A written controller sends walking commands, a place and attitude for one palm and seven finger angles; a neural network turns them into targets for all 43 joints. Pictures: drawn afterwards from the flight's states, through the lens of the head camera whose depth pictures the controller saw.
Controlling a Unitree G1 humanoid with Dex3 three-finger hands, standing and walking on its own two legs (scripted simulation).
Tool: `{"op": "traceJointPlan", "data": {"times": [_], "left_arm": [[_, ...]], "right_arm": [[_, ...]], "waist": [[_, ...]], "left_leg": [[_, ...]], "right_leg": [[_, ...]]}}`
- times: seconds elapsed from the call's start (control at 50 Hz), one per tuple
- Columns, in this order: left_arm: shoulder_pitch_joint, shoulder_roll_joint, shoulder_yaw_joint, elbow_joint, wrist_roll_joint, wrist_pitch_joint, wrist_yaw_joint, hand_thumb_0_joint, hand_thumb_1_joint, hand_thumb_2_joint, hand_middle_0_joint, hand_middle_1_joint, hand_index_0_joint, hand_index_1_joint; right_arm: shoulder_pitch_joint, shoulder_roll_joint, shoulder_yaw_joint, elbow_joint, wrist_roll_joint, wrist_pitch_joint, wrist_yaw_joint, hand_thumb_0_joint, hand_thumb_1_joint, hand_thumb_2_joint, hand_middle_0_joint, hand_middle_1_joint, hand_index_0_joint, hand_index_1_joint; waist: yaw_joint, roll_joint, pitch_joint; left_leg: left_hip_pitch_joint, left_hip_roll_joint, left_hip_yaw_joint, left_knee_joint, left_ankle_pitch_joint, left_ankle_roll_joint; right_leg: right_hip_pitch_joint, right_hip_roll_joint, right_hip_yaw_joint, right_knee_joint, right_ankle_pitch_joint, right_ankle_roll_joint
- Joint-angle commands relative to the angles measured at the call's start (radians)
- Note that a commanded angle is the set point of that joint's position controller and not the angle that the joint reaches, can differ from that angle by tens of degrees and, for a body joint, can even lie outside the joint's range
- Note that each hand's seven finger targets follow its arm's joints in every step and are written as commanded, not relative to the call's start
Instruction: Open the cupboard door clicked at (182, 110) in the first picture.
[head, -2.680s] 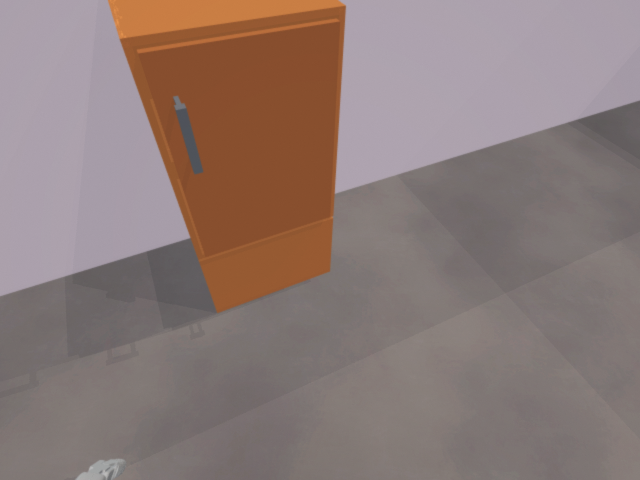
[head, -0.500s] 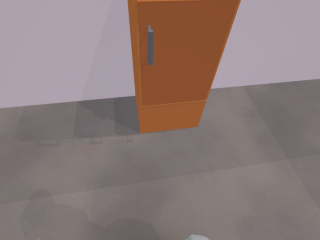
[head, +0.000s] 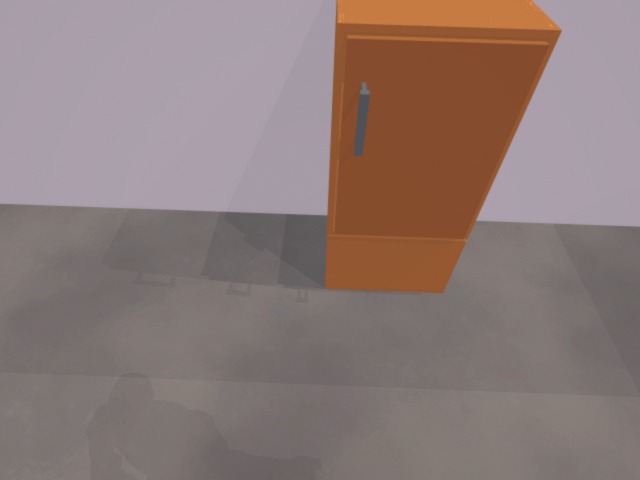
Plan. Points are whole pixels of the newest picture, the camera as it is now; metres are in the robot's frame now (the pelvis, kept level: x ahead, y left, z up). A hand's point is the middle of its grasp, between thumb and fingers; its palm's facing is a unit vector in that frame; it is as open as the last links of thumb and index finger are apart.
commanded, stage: take the last steps up to it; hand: left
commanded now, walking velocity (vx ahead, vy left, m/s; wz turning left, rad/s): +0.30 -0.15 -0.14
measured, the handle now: (361, 120) +0.86 -0.02 -0.01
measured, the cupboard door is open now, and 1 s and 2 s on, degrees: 0 0 0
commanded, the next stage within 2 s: come to a stop and stand still in 0.82 s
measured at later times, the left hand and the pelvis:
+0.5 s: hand (255, 458) +0.19 +0.12 -0.18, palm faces -0.03 -0.98 -0.21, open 7.4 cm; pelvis +0.13 -0.08 -0.01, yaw -4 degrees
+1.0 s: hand (306, 352) +0.36 +0.06 -0.18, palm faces -0.10 -0.98 -0.16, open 7.4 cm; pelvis +0.31 -0.13 +0.01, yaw -6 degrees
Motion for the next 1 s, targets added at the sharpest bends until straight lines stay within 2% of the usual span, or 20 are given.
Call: {"op": "traceJointPlan", "data": {"times": [0.0,0.02,0.04,0.08,0.16,0.26,0.32,0.34,0.36,0.38,0.44,0.5,0.56,0.64,0.66,0.68,0.7,0.76,0.82,0.98], "left_arm": [[0.041,0.082,0.032,-0.012,-0.016,-0.008,-0.009,0.0,0.9,0.9,-0.2,-0.3,-0.2,-0.3],[-0.012,0.064,0.026,-0.05,-0.007,-0.011,-0.017,0.0,0.9,0.9,-0.2,-0.3,-0.2,-0.3],[-0.104,0.098,0.035,-0.073,0.007,0.002,-0.016,0.0,0.9,0.9,-0.2,-0.3,-0.2,-0.3],[-0.124,0.1,0.05,-0.058,0.004,0.006,-0.034,0.0,0.9,0.9,-0.2,-0.3,-0.2,-0.3],[-0.064,0.051,0.049,-0.025,-0.001,0.022,-0.057,0.0,0.9,0.9,-0.2,-0.3,-0.2,-0.3],[-0.107,0.054,0.055,-0.032,-0.005,0.014,-0.063,0.0,0.9,0.9,-0.2,-0.3,-0.2,-0.3],[0.061,0.108,0.073,0.027,-0.004,-0.005,-0.055,0.0,0.9,0.9,-0.2,-0.3,-0.2,-0.3],[0.192,0.182,0.092,0.067,-0.001,-0.018,-0.045,0.0,0.9,0.9,-0.2,-0.3,-0.2,-0.3],[0.281,0.294,0.115,0.09,-0.001,-0.026,-0.028,0.0,0.9,0.9,-0.2,-0.3,-0.2,-0.3],[0.273,0.301,0.108,0.087,-0.014,-0.027,-0.016,0.0,0.9,0.9,-0.2,-0.3,-0.2,-0.3],[-0.004,0.167,0.064,0.018,-0.001,-0.029,0.007,0.0,0.9,0.9,-0.2,-0.3,-0.2,-0.3],[-0.058,0.128,0.046,0.013,0.008,-0.037,0.014,0.0,0.9,0.9,-0.2,-0.3,-0.2,-0.3],[-0.053,0.134,0.043,0.016,0.005,-0.033,0.008,0.0,0.9,0.9,-0.2,-0.3,-0.2,-0.3],[-0.091,0.136,0.051,0.007,-0.006,-0.021,-0.005,0.0,0.9,0.9,-0.2,-0.3,-0.2,-0.3],[-0.068,0.098,0.042,0.001,-0.011,-0.017,-0.012,0.0,0.9,0.9,-0.2,-0.3,-0.2,-0.3],[-0.047,0.036,0.036,-0.021,-0.015,-0.013,-0.024,0.0,0.9,0.9,-0.2,-0.3,-0.2,-0.3],[-0.088,0.068,0.038,-0.063,-0.002,-0.012,-0.03,0.0,0.9,0.9,-0.2,-0.3,-0.2,-0.3],[-0.099,0.082,0.06,-0.042,0.013,0.0,-0.038,0.0,0.9,0.9,-0.2,-0.3,-0.2,-0.3],[-0.042,0.041,0.058,-0.011,0.008,0.014,-0.04,0.0,0.9,0.9,-0.2,-0.3,-0.2,-0.3],[-0.125,0.011,0.03,-0.028,-0.01,0.01,-0.019,0.0,0.9,0.9,-0.2,-0.3,-0.2,-0.3]], "right_arm": [[0.176,-0.138,-0.022,0.029,0.0,-0.066,-0.027,0.0,-0.9,-0.9,0.2,0.3,0.2,0.3],[0.272,-0.229,-0.043,0.045,-0.007,-0.063,-0.035,0.0,-0.9,-0.9,0.2,0.3,0.2,0.3],[0.304,-0.219,-0.042,0.069,-0.012,-0.064,-0.044,0.0,-0.9,-0.9,0.2,0.3,0.2,0.3],[0.218,-0.149,-0.021,0.057,-0.007,-0.073,-0.05,0.0,-0.9,-0.9,0.2,0.3,0.2,0.3],[0.142,-0.128,-0.021,0.045,-0.005,-0.091,-0.053,0.0,-0.9,-0.9,0.2,0.3,0.2,0.3],[0.148,-0.154,-0.036,0.062,-0.01,-0.081,-0.044,0.0,-0.9,-0.9,0.2,0.3,0.2,0.3],[0.134,-0.153,-0.039,0.07,-0.006,-0.072,-0.034,0.0,-0.9,-0.9,0.2,0.3,0.2,0.3],[0.135,-0.117,-0.029,0.06,0.003,-0.076,-0.026,0.0,-0.9,-0.9,0.2,0.3,0.2,0.3],[0.125,-0.018,-0.004,0.016,0.018,-0.08,-0.021,0.0,-0.9,-0.9,0.2,0.3,0.2,0.3],[0.065,-0.05,-0.002,-0.013,0.019,-0.074,-0.022,0.0,-0.9,-0.9,0.2,0.3,0.2,0.3],[0.015,-0.042,-0.014,-0.01,0.002,-0.068,-0.01,0.0,-0.9,-0.9,0.2,0.3,0.2,0.3],[0.097,0.0,-0.008,0.009,-0.003,-0.043,-0.002,0.0,-0.9,-0.9,0.2,0.3,0.2,0.3],[0.073,0.004,-0.006,-0.011,-0.001,-0.042,0.003,0.0,-0.9,-0.9,0.2,0.3,0.2,0.3],[0.195,-0.011,-0.008,0.024,-0.002,-0.065,-0.009,0.0,-0.9,-0.9,0.2,0.3,0.2,0.3],[0.256,-0.055,-0.015,0.049,-0.005,-0.074,-0.017,0.0,-0.9,-0.9,0.2,0.3,0.2,0.3],[0.337,-0.15,-0.04,0.064,-0.019,-0.083,-0.028,0.0,-0.9,-0.9,0.2,0.3,0.2,0.3],[0.361,-0.217,-0.047,0.055,-0.012,-0.077,-0.038,0.0,-0.9,-0.9,0.2,0.3,0.2,0.3],[0.193,-0.109,-0.016,0.019,-0.005,-0.089,-0.053,0.0,-0.9,-0.9,0.2,0.3,0.2,0.3],[0.174,-0.072,-0.011,0.021,-0.003,-0.109,-0.057,0.0,-0.9,-0.9,0.2,0.3,0.2,0.3],[0.168,-0.095,-0.014,0.052,-0.002,-0.072,-0.048,0.0,-0.9,-0.9,0.2,0.3,0.2,0.3]], "waist": [[-0.088,0.151,-0.016],[-0.131,0.264,0.01],[-0.158,0.25,0.069],[-0.109,0.186,0.159],[-0.047,0.178,0.127],[-0.046,0.198,0.131],[0.043,0.078,0.039],[0.106,-0.072,-0.035],[0.127,-0.37,-0.1],[0.132,-0.349,-0.131],[0.012,-0.076,0.037],[-0.052,-0.091,0.046],[-0.051,-0.1,0.074],[-0.12,-0.024,0.046],[-0.136,0.095,0.033],[-0.157,0.347,0.022],[-0.158,0.316,0.057],[-0.074,0.143,0.148],[-0.041,0.122,0.064],[-0.055,0.224,0.046]], "left_leg": [[0.392,0.2,-0.22,-0.329,0.042,0.081],[0.42,0.392,-0.426,-0.417,0.06,0.175],[0.353,0.428,-0.451,-0.453,0.087,0.2],[0.227,0.374,-0.323,-0.461,0.146,0.184],[0.146,0.281,-0.092,-0.451,0.225,0.134],[0.063,0.267,-0.031,-0.405,0.172,0.109],[-0.019,0.198,0.029,-0.151,0.218,0.056],[-0.14,0.134,0.115,0.113,0.189,0.025],[-0.359,0.003,0.122,0.458,-0.225,0.005],[-0.384,0.032,-0.017,0.606,-0.238,0.031],[-0.335,0.118,-0.037,0.608,-0.061,0.03],[-0.202,0.104,0.012,0.403,-0.035,0.012],[-0.138,0.083,0.052,0.22,-0.002,0.008],[0.127,0.034,0.118,-0.064,0.154,0.006],[0.232,0.078,0.041,-0.162,0.091,0.017],[0.3,0.317,-0.335,-0.365,-0.097,0.101],[0.258,0.461,-0.579,-0.486,-0.169,0.178],[0.096,0.386,-0.36,-0.488,0.032,0.148],[0.161,0.302,-0.091,-0.407,0.476,0.131],[0.173,0.218,0.086,-0.263,0.806,0.102]], "right_leg": [[-0.33,-0.029,0.08,0.129,-0.046,-0.019],[-0.486,0.022,-0.014,0.341,-0.21,0.012],[-0.535,-0.005,0.048,0.504,-0.237,0.013],[-0.541,-0.065,0.1,0.596,-0.11,0.014],[-0.414,-0.08,0.044,0.451,0.003,0.041],[-0.228,-0.044,-0.039,0.188,0.06,0.037],[0.076,0.028,-0.087,0.038,0.105,0.006],[0.254,-0.079,0.058,-0.041,-0.028,-0.04],[0.371,-0.335,0.489,-0.215,-0.087,-0.14],[0.301,-0.358,0.591,-0.289,-0.12,-0.175],[-0.012,-0.295,0.35,-0.28,-0.132,-0.177],[-0.13,-0.229,0.19,-0.296,-0.018,-0.155],[-0.165,-0.204,0.166,-0.305,-0.039,-0.168],[-0.222,-0.132,0.096,-0.143,-0.054,-0.128],[-0.276,-0.074,0.069,0.027,-0.016,-0.098],[-0.432,0.03,-0.02,0.326,-0.106,-0.036],[-0.515,0.051,0.033,0.526,-0.226,-0.031],[-0.524,-0.052,0.127,0.713,-0.003,-0.008],[-0.467,-0.059,0.097,0.665,0.068,0.028],[-0.234,-0.006,-0.029,0.15,0.157,0.028]]}}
